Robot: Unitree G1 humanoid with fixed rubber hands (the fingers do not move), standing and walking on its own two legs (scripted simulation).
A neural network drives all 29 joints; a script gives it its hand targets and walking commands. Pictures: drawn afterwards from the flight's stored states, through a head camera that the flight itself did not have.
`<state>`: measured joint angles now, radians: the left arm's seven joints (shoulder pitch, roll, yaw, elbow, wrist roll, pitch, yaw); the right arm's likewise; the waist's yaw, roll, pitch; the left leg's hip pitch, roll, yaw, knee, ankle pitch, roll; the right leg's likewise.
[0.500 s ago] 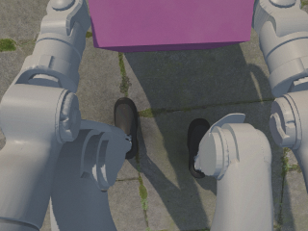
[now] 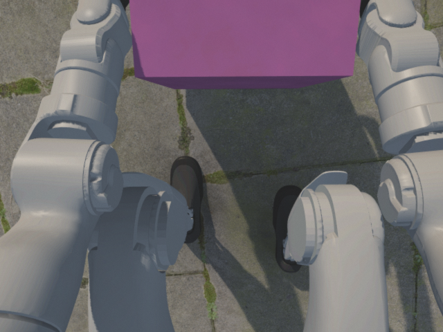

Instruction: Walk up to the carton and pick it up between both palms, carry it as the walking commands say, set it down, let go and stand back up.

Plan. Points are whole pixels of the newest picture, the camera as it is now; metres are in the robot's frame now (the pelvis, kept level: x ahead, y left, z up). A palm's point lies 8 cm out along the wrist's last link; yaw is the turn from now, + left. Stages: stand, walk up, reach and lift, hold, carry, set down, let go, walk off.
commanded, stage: reach and lift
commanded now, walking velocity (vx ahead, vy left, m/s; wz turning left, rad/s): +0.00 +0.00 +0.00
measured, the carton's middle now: (238, 24) +0.53 +0.03 -0.22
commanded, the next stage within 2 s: none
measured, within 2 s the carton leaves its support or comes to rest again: neither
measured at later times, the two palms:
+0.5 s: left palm out of the picture +0.53 +0.20 -0.08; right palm out of the picture +0.55 -0.15 -0.08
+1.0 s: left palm out of the picture +0.52 +0.20 +0.00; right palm out of the picture +0.54 -0.15 +0.00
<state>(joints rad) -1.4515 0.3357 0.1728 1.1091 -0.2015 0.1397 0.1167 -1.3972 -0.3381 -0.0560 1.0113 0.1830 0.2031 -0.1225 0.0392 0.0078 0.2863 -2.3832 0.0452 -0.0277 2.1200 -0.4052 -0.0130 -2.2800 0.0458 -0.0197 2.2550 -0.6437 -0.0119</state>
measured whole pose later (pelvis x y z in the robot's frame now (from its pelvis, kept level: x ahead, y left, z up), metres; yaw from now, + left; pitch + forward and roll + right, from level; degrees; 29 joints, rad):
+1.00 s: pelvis +0.01 +0.01 +0.09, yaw -1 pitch +47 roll -1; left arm -1.13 0.11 0.47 0.67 0.11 0.35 0.05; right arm -1.18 -0.18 -0.34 0.77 -0.08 0.36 -0.01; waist 0.03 -0.01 -0.08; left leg -2.25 0.03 -0.03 1.81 -0.39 -0.02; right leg -2.15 0.05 -0.01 1.91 -0.59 0.00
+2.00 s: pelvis +0.03 +0.01 +0.21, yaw +0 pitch +42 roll -1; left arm -0.86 0.00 0.49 0.60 0.20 0.39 0.02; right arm -0.90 -0.07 -0.40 0.70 -0.17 0.39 0.04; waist 0.03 -0.01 -0.23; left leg -1.82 0.01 -0.03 1.45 -0.37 -0.01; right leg -1.73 0.04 0.00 1.53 -0.54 0.00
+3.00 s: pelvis +0.08 +0.00 +0.35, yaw +1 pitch +27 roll +0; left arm -0.51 -0.10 0.46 0.44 0.27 0.38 -0.05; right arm -0.54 0.06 -0.39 0.53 -0.24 0.38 0.09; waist 0.02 -0.03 -0.16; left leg -1.10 0.02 -0.02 0.86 -0.24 -0.02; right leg -1.02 0.04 0.02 0.93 -0.39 -0.01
